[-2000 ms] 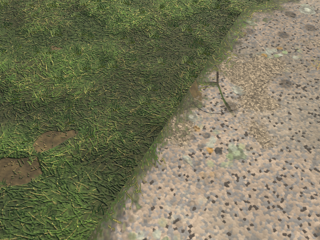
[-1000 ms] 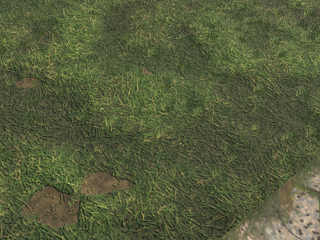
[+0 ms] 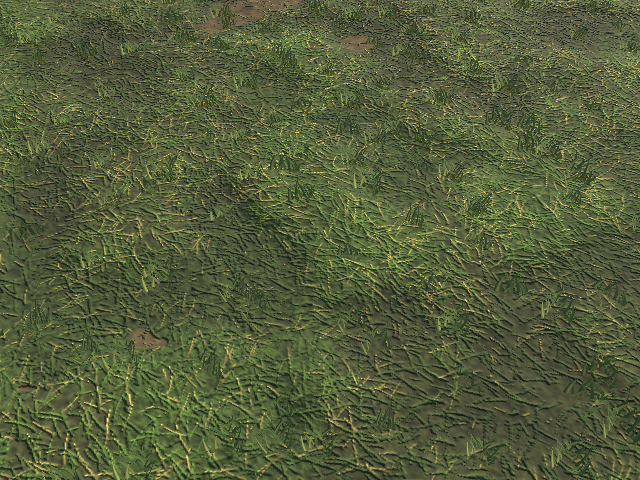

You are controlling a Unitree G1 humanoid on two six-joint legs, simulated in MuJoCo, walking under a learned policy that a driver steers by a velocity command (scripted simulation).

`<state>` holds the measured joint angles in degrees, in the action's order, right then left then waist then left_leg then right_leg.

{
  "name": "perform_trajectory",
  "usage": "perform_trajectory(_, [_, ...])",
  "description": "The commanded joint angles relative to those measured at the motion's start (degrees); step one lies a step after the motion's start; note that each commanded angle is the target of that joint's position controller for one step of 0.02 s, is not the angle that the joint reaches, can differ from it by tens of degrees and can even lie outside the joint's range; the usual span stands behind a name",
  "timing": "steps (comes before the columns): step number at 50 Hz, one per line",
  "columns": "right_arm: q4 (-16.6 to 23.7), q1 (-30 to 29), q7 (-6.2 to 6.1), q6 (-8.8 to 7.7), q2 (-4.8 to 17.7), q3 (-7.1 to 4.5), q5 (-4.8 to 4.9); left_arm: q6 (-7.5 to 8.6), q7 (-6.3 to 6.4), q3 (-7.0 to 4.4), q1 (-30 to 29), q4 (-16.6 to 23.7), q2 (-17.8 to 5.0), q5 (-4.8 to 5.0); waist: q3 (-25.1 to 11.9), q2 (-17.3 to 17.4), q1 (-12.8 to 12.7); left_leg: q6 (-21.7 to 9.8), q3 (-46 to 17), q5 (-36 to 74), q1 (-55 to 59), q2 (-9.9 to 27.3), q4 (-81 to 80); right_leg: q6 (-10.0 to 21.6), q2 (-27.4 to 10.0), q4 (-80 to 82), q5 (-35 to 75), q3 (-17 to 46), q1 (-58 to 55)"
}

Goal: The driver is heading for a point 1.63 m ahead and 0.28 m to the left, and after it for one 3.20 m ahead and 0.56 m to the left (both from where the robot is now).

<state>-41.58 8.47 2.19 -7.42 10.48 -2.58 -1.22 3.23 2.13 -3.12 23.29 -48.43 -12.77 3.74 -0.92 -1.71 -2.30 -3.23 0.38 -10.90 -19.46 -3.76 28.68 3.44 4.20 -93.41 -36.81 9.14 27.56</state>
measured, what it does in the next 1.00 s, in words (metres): walks ahead, turning left: right foot, then left foot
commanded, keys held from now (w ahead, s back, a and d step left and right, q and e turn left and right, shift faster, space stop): w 0.18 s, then w+q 0.82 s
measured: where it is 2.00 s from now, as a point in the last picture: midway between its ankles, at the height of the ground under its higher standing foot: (266, 263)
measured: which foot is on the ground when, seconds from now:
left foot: down 0.00-0.34, up 0.36-0.84, down 0.86-1.00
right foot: up 0.00-0.32, down 0.34-0.84, up 0.86-1.00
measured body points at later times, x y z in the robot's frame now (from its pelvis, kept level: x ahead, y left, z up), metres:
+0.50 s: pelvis +0.29 -0.05 +0.01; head +0.31 -0.05 +0.46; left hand +0.42 +0.21 -0.09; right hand +0.35 -0.32 -0.12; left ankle +0.22 +0.11 -0.64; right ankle +0.32 -0.14 -0.73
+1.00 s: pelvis +0.53 +0.06 +0.00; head +0.57 +0.09 +0.45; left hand +0.56 +0.36 -0.11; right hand +0.74 -0.16 -0.10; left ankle +0.56 +0.14 -0.73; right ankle +0.52 -0.11 -0.64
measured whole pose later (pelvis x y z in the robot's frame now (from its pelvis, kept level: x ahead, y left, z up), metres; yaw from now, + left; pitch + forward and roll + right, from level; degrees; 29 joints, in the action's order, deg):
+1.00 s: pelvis +0.53 +0.06 +0.00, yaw +21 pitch +2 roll -1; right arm -40.6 13.6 1.7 -2.5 15.8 -4.2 0.5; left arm 6.7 0.0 -3.5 10.4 -46.1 -16.6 0.4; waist 3.1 -0.8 0.5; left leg -5.2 -0.2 -9.8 -20.2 -4.5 28.2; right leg 0.3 -4.0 -67.1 -20.7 1.5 26.5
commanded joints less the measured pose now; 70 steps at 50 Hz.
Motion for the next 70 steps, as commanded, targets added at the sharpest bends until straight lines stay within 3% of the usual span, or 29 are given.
perform_trajectory(1, [-0.2, 9.6, -1.73, 0.02, 9.7, -2.71, -0.3, 1.58, 0.55, -1.46, -6.7, 8.4, -8.1, -0.34, -1.7, 1.8, 3.4, -18.3, -38.8, 9.3, 24.5, 31.6, -12.2, -2.9, -6.7, 1.7, 15.0, 3.9, 33.2])
perform_trajectory(3, [-1.0, 2.9, -1.02, -0.21, 6.8, -1.45, 0.82, -0.12, -0.08, -1.4, -6.5, 7.2, -5.3, -2.65, 5.8, 2.3, -1.4, -11.5, -20.1, 15.3, 5.5, 20.8, -15.6, -4.2, -10.4, 21.2, 18.6, 2.8, 20.9])
perform_trajectory(6, [-3.3, 5.7, -1.78, 0.08, 8.5, -1.76, 0.83, 1.5, -2.09, 0.13, -12.5, 9.0, -0.5, -4.06, 2.4, 6.8, 1.0, -8.0, -5.9, 25.9, -1.6, 12.0, -18.2, -3.3, -9.3, 43.0, 37.3, -6.0, 4.9])
perform_trajectory(10, [-6.6, 13.6, -2.17, 1.22, 11.0, -2.46, 3.2, 1.64, -3.4, 0.68, -22.6, 12.0, -0.9, -2.99, 2.4, 5.5, 5.0, -7.8, -7.0, 21.5, 11.4, 14.8, -19.0, -1.6, -7.2, 58.4, 40.0, -7.7, 5.2])
perform_trajectory(14, [-8.4, 17.8, -2.13, 3.12, 12.4, -2.73, 2.95, 2.38, -4.17, -0.34, -26.2, 14.2, -4.3, -2.85, 3.0, 5.5, 4.5, -6.4, -9.9, 23.2, 19.5, 17.4, -14.0, 0.2, -5.2, 65.5, 33.8, -8.0, 2.8])
perform_trajectory(16, [-7.8, 16.4, -2.09, 3.46, 13.0, -2.58, 2.64, 2.71, -3.64, -2.51, -14.7, 11.1, -8.9, -3.51, -4.9, 6.1, -1.9, -3.8, -7.0, 34.5, 14.8, 13.3, -1.0, 2.8, -4.0, 66.3, 34.3, -9.0, -17.7])
perform_trajectory(17, [-5.3, 14.0, -2.12, 3.1, 11.6, -1.8, 1.66, 2.7, -2.78, -3.89, -2.7, 9.2, -13.7, -4.5, -13.5, 2.4, -7.1, -1.3, -4.6, 22.2, 2.2, 9.5, 15.6, 6.6, -14.1, 62.9, 39.7, 0.9, -36.7])
perform_trajectory(18, [-5.0, 22.6, -1.89, 2.31, 4.4, 0.58, 1.93, 2.3, -2.75, -4.46, 0.7, 7.9, -17.1, -4.44, -23.6, -12.1, -4.3, 2.0, -2.6, -17.2, -17.6, 2.5, 36.1, 15.0, -29.1, 66.1, 34.9, 24.1, -55.5])
perform_trajectory(19, [-6.2, 21.0, -1.88, 1.9, 9.7, -0.89, 3.0, 1.86, -2.55, -3.34, 2.8, 7.6, -11.9, -4.1, -23.8, -8.5, -6.3, 2.3, -9.1, -22.2, -23.0, 3.7, 44.4, 14.5, -28.3, 69.7, 27.7, 28.9, -53.2])
perform_trajectory(20, [-4.4, 16.0, -2.09, 2.0, 12.3, -1.93, 3.84, 1.79, -2.28, -2.51, -1.6, 7.6, -9.8, -3.65, -13.8, -6.5, -5.3, 2.6, -7.9, -17.3, -26.9, 5.8, 46.3, 11.8, -26.3, 71.7, 29.1, 19.9, -45.1])
perform_trajectory(22, [-3.1, 11.1, -2.77, 2.74, 11.1, -2.24, 2.77, 2.3, -2.63, -1.39, -9.4, 7.7, -6.6, -3.97, -4.5, -2.6, -1.2, 3.2, -6.1, -9.7, -23.4, 9.4, 41.5, 9.5, -21.9, 76.8, 34.2, 9.4, -28.9])
perform_trajectory(25, [-3.2, 12.9, -2.82, 5.01, 7.2, -2.11, 3.03, 3.4, -2.98, -1.44, -13.2, 6.7, -5.2, -4.46, -0.5, -4.0, 2.9, 3.4, -6.1, -5.7, -17.2, 11.5, 38.2, 8.9, -19.7, 83.7, 34.7, 0.9, -18.1])
perform_trajectory(29, [-0.5, 7.7, -2.69, 5.88, 7.1, -2.3, 2.32, 3.75, -1.9, -2.48, -12.3, 4.4, -7.9, -4.59, 1.9, -1.6, 3.2, 4.0, -6.8, 3.9, -20.9, 11.8, 30.0, 8.5, -19.5, 85.9, 40.7, -7.4, -18.0])
perform_trajectory(33, [1.7, 0.2, -0.98, 5.45, 6.2, -1.48, 2.29, 3.17, -1.14, -2.95, -10.9, 3.0, -9.9, -4.03, 3.2, -0.9, 0.9, 3.0, -3.3, 14.5, -17.8, 10.8, 16.8, 6.3, -18.1, 85.7, 40.3, -14.8, -19.2])
perform_trajectory(38, [5.9, -7.0, 0.6, 5.71, 8.0, -1.49, 2.32, 1.81, -1.28, -3.99, -7.1, 0.9, -13.0, -2.73, 5.7, -0.9, -1.2, 0.1, 0.1, 7.6, -18.9, 9.6, 9.1, 4.7, -21.3, 82.0, 42.4, -17.4, -28.3])
perform_trajectory(40, [6.7, -5.8, 0.91, 5.86, 9.6, -2.24, 2.09, 1.07, -1.18, -4.48, -7.3, 0.7, -14.8, -2.17, 3.7, -2.2, 0.5, -2.0, 3.5, 1.1, -14.1, 6.6, 8.2, 3.4, -21.6, 75.4, 58.3, -19.1, -31.0])
perform_trajectory(42, [3.5, 7.7, 0.45, 6.03, 13.8, -4.87, 2.33, 0.14, -0.95, -4.26, -8.3, 1.1, -14.8, -1.89, -3.8, -1.3, 8.2, -5.4, 6.7, 1.8, 4.9, 0.7, 4.0, 0.7, -18.1, 55.8, 70.0, -22.6, -27.4])
perform_trajectory(43, [1.2, 17.4, -0.74, 6.45, 19.5, -7.06, 2.69, 0.36, -0.81, -3.13, -7.2, 2.2, -12.3, -3.5, -9.4, 6.0, 11.6, -9.1, -5.5, 3.2, 22.8, 7.1, 2.5, -2.4, -15.3, 37.1, 53.5, -23.2, -12.9])
perform_trajectory(44, [2.0, 15.0, -0.75, 5.71, 25.3, -7.43, 3.22, 2.06, -1.75, -0.45, -2.0, 5.6, -4.4, -5.32, -15.0, 19.9, 4.4, -20.3, -38.9, -9.0, 39.7, 20.7, -5.4, -5.6, -3.3, 18.5, 4.3, -15.9, 12.0])
perform_trajectory(45, [3.6, 16.8, -0.47, 4.91, 19.8, -5.88, 2.54, 4.16, -2.48, -1.29, -8.4, 5.8, -9.6, -2.83, -19.6, 11.9, 9.1, -20.4, -47.3, -15.1, 41.6, 23.1, -13.0, -4.2, -3.7, 13.6, 3.6, -4.5, 18.1])
perform_trajectory(46, [3.0, 14.9, -0.34, 4.1, 16.6, -4.86, 2.05, 5.12, -2.73, -1.87, -13.7, 7.4, -11.8, -1.04, -11.2, 9.3, 9.5, -17.2, -38.8, -9.5, 36.4, 21.4, -13.1, -2.6, -6.2, 14.8, 9.4, -4.7, 22.3])
perform_trajectory(47, [3.4, 11.4, -0.41, 3.74, 15.2, -4.36, 2.1, 5.57, -2.31, -1.53, -14.2, 7.2, -10.6, -1.87, -7.2, 4.7, 7.0, -15.2, -32.1, -2.9, 28.4, 19.0, -12.4, -1.9, -8.7, 19.7, 14.1, -4.6, 19.8])
perform_trajectory(49, [5.3, 5.5, -0.85, 3.81, 11.9, -3.29, 1.27, 4.87, -1.93, -2.14, -13.1, 6.5, -11.0, -3.84, -3.9, 4.5, 2.7, -13.3, -23.6, 8.6, 16.2, 15.2, -13.8, -2.5, -11.3, 27.2, 19.0, -4.1, 11.4])
perform_trajectory(57, [3.3, 9.1, -2.84, 3.53, 13.4, -3.57, 2.11, 2.94, -2.71, -0.48, -21.9, 9.1, -6.1, -4.35, 0.2, 6.2, 4.5, -10.0, -12.3, 11.7, 6.4, 9.4, -16.5, -6.6, -7.5, 55.7, 41.3, -7.0, 5.0])
perform_trajectory(64, [-1.2, 14.8, -2.64, 3.65, 14.4, -3.64, 1.78, 3.63, -4.66, -0.23, -28.5, 11.7, -8.3, -2.93, 4.1, 6.6, 7.9, -8.5, -13.9, 13.9, 21.1, 16.8, -13.2, -1.3, -7.5, 63.2, 37.7, -7.3, 11.1])
perform_trajectory(66, [-1.4, 13.5, -2.94, 4.06, 15.2, -3.87, 1.68, 3.68, -5.2, -0.49, -25.6, 11.2, -9.1, -2.86, 2.9, 7.2, 6.0, -6.9, -12.0, 24.4, 23.8, 17.1, -10.0, 0.7, -6.2, 63.9, 33.0, -8.7, 7.7])
perform_trajectory(68, [-0.8, 11.1, -3.25, 4.62, 15.2, -3.6, 1.38, 3.5, -4.99, -2.09, -14.4, 8.0, -11.8, -3.18, -4.4, 6.2, 0.1, -4.6, -6.9, 43.5, 21.8, 13.2, 3.0, 3.6, -2.1, 65.2, 33.8, -11.9, -9.1])
perform_trajectory(69, [0.5, 10.8, -3.65, 4.68, 13.9, -2.84, 0.57, 3.28, -4.77, -2.94, -5.4, 6.4, -14.6, -3.44, -11.2, 2.2, -3.4, -2.6, -4.3, 35.3, 13.1, 10.6, 17.2, 6.8, -8.1, 63.8, 37.9, -3.0, -24.3])
perform_trajectory(70, [1.9, 17.0, -3.19, 3.54, 9.5, -1.47, 0.29, 2.95, -4.8, -4.22, -0.7, 6.0, -19.7, -3.46, -17.3, -12.0, -1.0, 2.9, -1.1, 2.2, -10.1, 0.5, 39.8, 17.0, -20.7, 67.4, 30.8, 23.8, -44.6])
Keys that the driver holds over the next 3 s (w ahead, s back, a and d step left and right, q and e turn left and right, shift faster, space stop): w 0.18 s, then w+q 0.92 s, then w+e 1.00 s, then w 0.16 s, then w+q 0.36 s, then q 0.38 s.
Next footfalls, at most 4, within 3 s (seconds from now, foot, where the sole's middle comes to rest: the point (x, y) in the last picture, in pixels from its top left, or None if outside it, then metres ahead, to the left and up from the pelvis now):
0.34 right None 0.36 -0.14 -0.77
0.86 left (271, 435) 0.60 0.16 -0.77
1.38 right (313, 301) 0.95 0.08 -0.77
1.88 left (226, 230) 1.18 0.34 -0.77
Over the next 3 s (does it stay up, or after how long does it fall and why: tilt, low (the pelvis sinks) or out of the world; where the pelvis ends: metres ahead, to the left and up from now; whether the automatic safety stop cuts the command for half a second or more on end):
stays up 1.56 0.20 -0.01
